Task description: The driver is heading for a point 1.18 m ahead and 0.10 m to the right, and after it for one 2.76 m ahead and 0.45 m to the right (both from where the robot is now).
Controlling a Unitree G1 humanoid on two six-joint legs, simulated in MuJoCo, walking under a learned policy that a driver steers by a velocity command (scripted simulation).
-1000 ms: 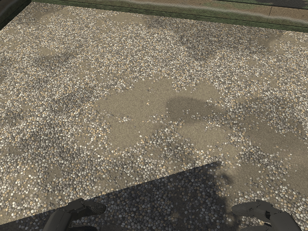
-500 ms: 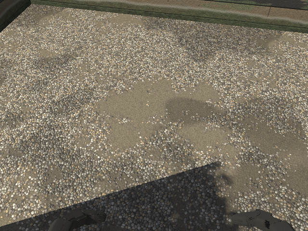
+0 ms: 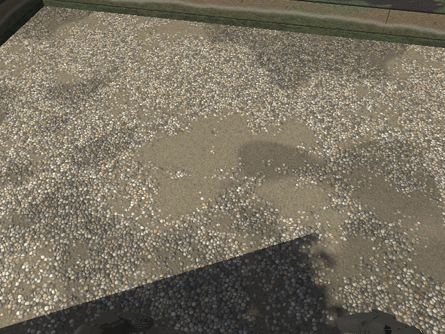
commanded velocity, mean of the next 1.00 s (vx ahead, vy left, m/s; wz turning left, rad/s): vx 0.50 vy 0.00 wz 0.00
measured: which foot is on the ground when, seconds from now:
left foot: down 0.00-1.00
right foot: down 0.00-1.00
